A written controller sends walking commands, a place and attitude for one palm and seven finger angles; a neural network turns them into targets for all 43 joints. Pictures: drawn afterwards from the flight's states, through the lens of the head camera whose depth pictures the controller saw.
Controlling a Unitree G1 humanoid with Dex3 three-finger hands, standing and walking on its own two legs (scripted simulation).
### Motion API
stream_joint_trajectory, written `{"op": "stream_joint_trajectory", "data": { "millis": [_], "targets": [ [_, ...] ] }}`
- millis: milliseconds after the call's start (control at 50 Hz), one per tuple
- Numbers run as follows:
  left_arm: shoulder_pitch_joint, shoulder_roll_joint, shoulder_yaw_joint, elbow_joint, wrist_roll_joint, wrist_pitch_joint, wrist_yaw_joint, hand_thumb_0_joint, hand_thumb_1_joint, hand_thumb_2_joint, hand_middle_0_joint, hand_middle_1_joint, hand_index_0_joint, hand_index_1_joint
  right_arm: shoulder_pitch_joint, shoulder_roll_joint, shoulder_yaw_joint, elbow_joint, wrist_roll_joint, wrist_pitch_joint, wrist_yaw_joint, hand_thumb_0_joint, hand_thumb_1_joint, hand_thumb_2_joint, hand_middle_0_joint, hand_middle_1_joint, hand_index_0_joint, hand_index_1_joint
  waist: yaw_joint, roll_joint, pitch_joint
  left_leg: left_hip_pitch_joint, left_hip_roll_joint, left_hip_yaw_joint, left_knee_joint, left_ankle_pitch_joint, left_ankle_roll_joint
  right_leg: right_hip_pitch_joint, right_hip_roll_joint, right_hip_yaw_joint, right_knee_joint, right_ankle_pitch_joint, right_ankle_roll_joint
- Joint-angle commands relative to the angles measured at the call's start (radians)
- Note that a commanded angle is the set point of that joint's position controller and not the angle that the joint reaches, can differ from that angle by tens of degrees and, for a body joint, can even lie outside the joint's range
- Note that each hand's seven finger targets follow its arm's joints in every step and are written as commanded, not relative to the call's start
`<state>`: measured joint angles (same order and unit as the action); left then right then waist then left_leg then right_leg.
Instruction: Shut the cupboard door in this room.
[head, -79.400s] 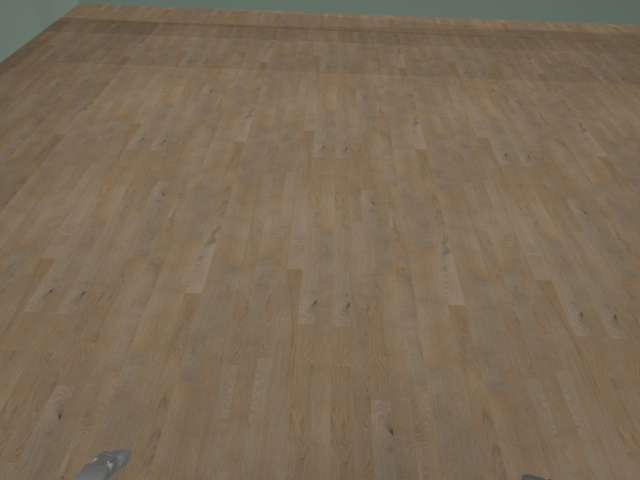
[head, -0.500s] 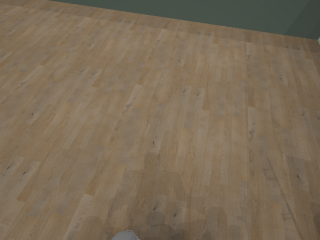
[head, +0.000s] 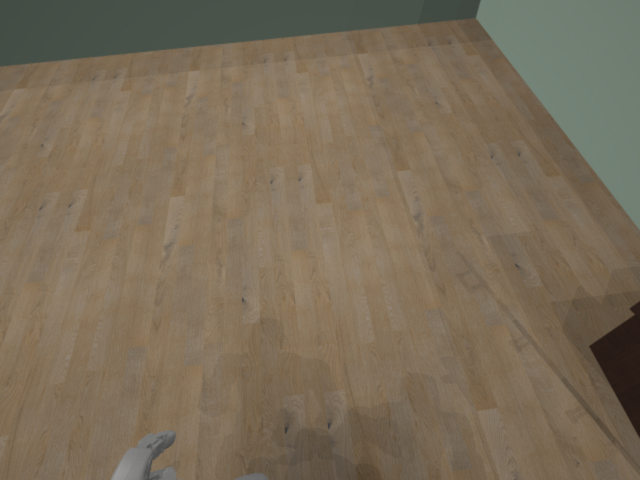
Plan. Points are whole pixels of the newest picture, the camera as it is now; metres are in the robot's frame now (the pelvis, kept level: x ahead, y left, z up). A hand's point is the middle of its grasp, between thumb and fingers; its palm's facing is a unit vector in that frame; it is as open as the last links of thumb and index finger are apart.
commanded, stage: turn to face it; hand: left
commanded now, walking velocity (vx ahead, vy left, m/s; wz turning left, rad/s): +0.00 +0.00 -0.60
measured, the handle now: out of the picture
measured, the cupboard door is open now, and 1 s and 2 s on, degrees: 18 18 18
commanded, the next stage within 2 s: take the last steps up to it in 1.76 s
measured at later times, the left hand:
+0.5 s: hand (171, 473) +0.15 +0.23 -0.16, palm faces -0.22 -0.96 -0.20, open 7.4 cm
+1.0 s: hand (255, 415) +0.22 +0.12 -0.14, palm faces -0.56 -0.79 -0.26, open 7.4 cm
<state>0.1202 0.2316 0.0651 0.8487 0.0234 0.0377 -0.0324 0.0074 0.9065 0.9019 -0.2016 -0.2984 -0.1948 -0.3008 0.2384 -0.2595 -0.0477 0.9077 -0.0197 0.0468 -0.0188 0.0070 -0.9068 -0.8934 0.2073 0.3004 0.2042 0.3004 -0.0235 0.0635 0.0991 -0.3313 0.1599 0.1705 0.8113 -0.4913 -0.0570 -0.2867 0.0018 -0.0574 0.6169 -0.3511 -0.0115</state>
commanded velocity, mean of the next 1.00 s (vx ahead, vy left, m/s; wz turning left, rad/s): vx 0.00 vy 0.00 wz -0.60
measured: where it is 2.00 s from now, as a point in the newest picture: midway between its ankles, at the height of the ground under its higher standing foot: outside the picture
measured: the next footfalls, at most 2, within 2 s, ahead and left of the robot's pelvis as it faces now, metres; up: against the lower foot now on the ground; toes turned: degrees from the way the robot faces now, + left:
left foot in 0.38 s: +0.10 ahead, +0.13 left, +0.00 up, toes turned -11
right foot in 0.82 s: -0.01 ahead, -0.10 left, +0.00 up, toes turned -33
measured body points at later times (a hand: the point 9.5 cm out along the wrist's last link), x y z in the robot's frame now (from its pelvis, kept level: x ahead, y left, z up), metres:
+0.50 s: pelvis +0.02 +0.04 +0.01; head +0.08 +0.07 +0.46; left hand +0.16 +0.28 -0.15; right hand +0.07 -0.23 -0.10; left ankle +0.06 +0.14 -0.72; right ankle -0.05 -0.08 -0.65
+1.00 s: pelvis +0.02 +0.01 +0.01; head +0.05 -0.03 +0.46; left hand +0.25 +0.16 -0.12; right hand -0.09 -0.25 -0.13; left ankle +0.08 +0.14 -0.65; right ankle -0.05 -0.08 -0.72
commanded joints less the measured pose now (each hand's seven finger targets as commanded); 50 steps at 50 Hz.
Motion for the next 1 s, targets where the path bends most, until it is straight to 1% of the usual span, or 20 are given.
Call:
{"op": "stream_joint_trajectory", "data": {
  "millis": [0,40,80,240,300,320,340,360,380,420,500,680,740,760,780,800,820,860,900,980],
  "targets": [
    [0.137,0.223,0.062,-0.030,-0.002,-0.015,0.051,0.000,0.900,0.900,-0.200,-0.300,-0.200,-0.300,-0.094,-0.072,-0.023,-0.129,0.006,-0.015,-0.012,0.000,-0.900,-0.900,0.200,0.300,0.200,0.300,0.071,-0.312,-0.141,-0.359,-0.044,-0.176,0.382,-0.051,-0.014,0.294,-0.318,0.412,-0.241,0.702,-0.208],
    [0.082,0.179,0.042,-0.050,-0.010,-0.019,0.050,0.000,0.900,0.900,-0.200,-0.300,-0.200,-0.300,-0.080,-0.092,-0.026,-0.106,0.005,-0.013,-0.006,0.000,-0.900,-0.900,0.200,0.300,0.200,0.300,0.040,-0.265,-0.143,-0.306,-0.044,-0.184,0.378,0.060,-0.032,0.251,-0.247,0.305,-0.223,0.736,-0.172],
    [0.073,0.176,0.042,-0.052,-0.008,-0.025,0.049,0.000,0.900,0.900,-0.200,-0.300,-0.200,-0.300,-0.061,-0.077,-0.025,-0.091,0.006,-0.010,0.001,0.000,-0.900,-0.900,0.200,0.300,0.200,0.300,0.025,-0.206,-0.175,-0.254,-0.063,-0.169,0.327,0.110,-0.039,0.242,-0.212,0.267,-0.215,0.716,-0.154],
    [0.106,0.199,0.057,-0.037,0.006,-0.017,0.042,0.000,0.900,0.900,-0.200,-0.300,-0.200,-0.300,-0.119,-0.058,-0.020,-0.131,0.014,-0.022,-0.006,0.000,-0.900,-0.900,0.200,0.300,0.200,0.300,0.045,-0.204,-0.134,-0.124,-0.118,-0.162,0.008,0.063,-0.029,0.133,-0.217,0.408,-0.209,0.585,-0.187],
    [0.058,0.196,0.058,-0.042,0.001,-0.008,0.039,0.000,0.900,0.900,-0.200,-0.300,-0.200,-0.300,-0.031,-0.059,-0.021,-0.109,0.018,-0.032,-0.012,0.000,-0.900,-0.900,0.200,0.300,0.200,0.300,0.002,-0.224,-0.147,0.051,-0.146,-0.155,-0.228,0.187,-0.015,0.046,-0.163,0.418,-0.148,0.531,-0.129],
    [0.042,0.178,0.053,-0.049,-0.006,-0.005,0.039,0.000,0.900,0.900,-0.200,-0.300,-0.200,-0.300,0.015,-0.080,-0.023,-0.094,0.018,-0.041,-0.016,0.000,-0.900,-0.900,0.200,0.300,0.200,0.300,-0.022,-0.185,-0.166,0.184,-0.125,-0.161,-0.366,0.288,-0.010,-0.029,-0.122,0.393,-0.096,0.454,-0.085],
    [0.062,0.123,0.044,-0.064,-0.016,0.000,0.035,0.000,0.900,0.900,-0.200,-0.300,-0.200,-0.300,0.049,-0.153,-0.033,-0.089,0.008,-0.053,-0.020,0.000,-0.900,-0.900,0.200,0.300,0.200,0.300,-0.029,0.000,-0.197,0.308,0.044,-0.326,-0.485,0.338,0.041,-0.158,-0.004,0.298,0.026,0.208,-0.025],
    [0.087,0.079,0.034,-0.077,-0.019,0.001,0.026,0.000,0.900,0.900,-0.200,-0.300,-0.200,-0.300,0.070,-0.242,-0.049,-0.100,-0.002,-0.054,-0.022,0.000,-0.900,-0.900,0.200,0.300,0.200,0.300,-0.023,0.263,-0.202,0.343,0.286,-0.542,-0.515,0.517,0.153,-0.280,0.086,0.132,0.273,-0.268,0.034],
    [0.062,0.116,0.033,-0.080,-0.008,0.001,0.027,0.000,0.900,0.900,-0.200,-0.300,-0.200,-0.300,0.072,-0.234,-0.042,-0.110,-0.006,-0.046,-0.022,0.000,-0.900,-0.900,0.200,0.300,0.200,0.300,-0.032,0.172,-0.172,0.257,0.331,-0.540,-0.485,0.575,0.217,-0.252,0.028,0.137,0.435,-0.295,0.035],
    [0.076,0.124,0.052,-0.050,0.004,0.010,0.013,0.000,0.900,0.900,-0.200,-0.300,-0.200,-0.300,-0.020,-0.170,-0.023,-0.132,-0.012,-0.052,-0.029,0.000,-0.900,-0.900,0.200,0.300,0.200,0.300,0.014,0.138,-0.127,0.179,0.246,-0.418,-0.500,0.608,0.207,-0.269,0.003,0.125,0.575,-0.196,0.059],
    [0.068,0.099,0.043,-0.043,-0.003,0.024,-0.010,0.000,0.900,0.900,-0.200,-0.300,-0.200,-0.300,-0.034,-0.138,-0.016,-0.135,-0.009,-0.049,-0.030,0.000,-0.900,-0.900,0.200,0.300,0.200,0.300,0.021,0.116,-0.131,0.227,0.151,-0.205,-0.463,0.639,0.178,-0.268,-0.018,0.066,0.557,-0.089,0.079],
    [-0.011,0.072,0.025,-0.074,-0.002,0.019,-0.013,0.000,0.900,0.900,-0.200,-0.300,-0.200,-0.300,0.035,-0.174,-0.045,-0.079,-0.011,-0.042,-0.011,0.000,-0.900,-0.900,0.200,0.300,0.200,0.300,-0.018,0.153,-0.132,0.222,0.212,-0.117,-0.415,0.599,0.187,-0.120,-0.021,-0.028,0.183,-0.094,0.060],
    [0.052,0.085,0.027,-0.056,-0.003,0.007,-0.009,0.000,0.900,0.900,-0.200,-0.300,-0.200,-0.300,0.015,-0.189,-0.053,-0.072,-0.005,-0.040,-0.006,0.000,-0.900,-0.900,0.200,0.300,0.200,0.300,0.025,0.109,-0.161,0.173,0.196,-0.059,-0.297,0.582,0.129,0.043,-0.001,-0.049,-0.059,0.074,0.031],
    [0.120,0.121,0.036,-0.034,0.000,-0.001,-0.005,0.000,0.900,0.900,-0.200,-0.300,-0.200,-0.300,0.003,-0.180,-0.054,-0.076,0.002,-0.038,-0.001,0.000,-0.900,-0.900,0.200,0.300,0.200,0.300,0.060,0.037,-0.186,0.099,0.155,-0.016,-0.186,0.494,0.080,0.171,-0.028,-0.011,-0.181,0.194,0.013],
    [0.173,0.226,0.051,-0.021,0.009,-0.016,0.009,0.000,0.900,0.900,-0.200,-0.300,-0.200,-0.300,0.003,-0.108,-0.040,-0.101,0.011,-0.034,0.006,0.000,-0.900,-0.900,0.200,0.300,0.200,0.300,0.087,-0.240,-0.203,-0.101,0.038,0.043,0.014,0.185,0.014,0.318,-0.232,0.259,-0.286,0.368,-0.060],
    [0.208,0.293,0.064,-0.009,0.001,-0.018,0.024,0.000,0.900,0.900,-0.200,-0.300,-0.200,-0.300,-0.069,-0.072,-0.025,-0.145,0.006,-0.026,0.003,0.000,-0.900,-0.900,0.200,0.300,0.200,0.300,0.114,-0.383,-0.156,-0.279,-0.073,-0.013,0.227,-0.176,-0.016,0.287,-0.395,0.481,-0.286,0.642,-0.171],
    [0.212,0.291,0.061,-0.010,-0.006,-0.015,0.034,0.000,0.900,0.900,-0.200,-0.300,-0.200,-0.300,-0.075,-0.094,-0.022,-0.140,0.008,-0.013,-0.003,0.000,-0.900,-0.900,0.200,0.300,0.200,0.300,0.109,-0.290,-0.150,-0.292,-0.053,-0.137,0.342,-0.129,-0.006,0.222,-0.409,0.467,-0.303,0.523,-0.224],
    [0.085,0.229,0.052,-0.037,-0.003,-0.015,0.044,0.000,0.900,0.900,-0.200,-0.300,-0.200,-0.300,-0.072,-0.091,-0.029,-0.117,0.005,-0.010,-0.003,0.000,-0.900,-0.900,0.200,0.300,0.200,0.300,0.053,-0.314,-0.090,-0.344,-0.035,-0.176,0.382,0.000,-0.014,0.169,-0.306,0.415,-0.326,0.351,-0.186],
    [0.023,0.185,0.037,-0.058,-0.006,-0.018,0.046,0.000,0.900,0.900,-0.200,-0.300,-0.200,-0.300,-0.041,-0.100,-0.030,-0.092,0.001,-0.012,0.004,0.000,-0.900,-0.900,0.200,0.300,0.200,0.300,0.016,-0.275,-0.105,-0.270,-0.030,-0.170,0.342,0.099,-0.029,0.131,-0.235,0.290,-0.289,0.425,-0.157],
    [0.061,0.194,0.040,-0.047,-0.001,-0.025,0.041,0.000,0.900,0.900,-0.200,-0.300,-0.200,-0.300,-0.041,-0.081,-0.026,-0.089,0.005,-0.013,0.005,0.000,-0.900,-0.900,0.200,0.300,0.200,0.300,0.025,-0.192,-0.146,-0.197,-0.074,-0.145,0.202,0.109,-0.042,0.144,-0.211,0.300,-0.258,0.477,-0.163]
  ]
}}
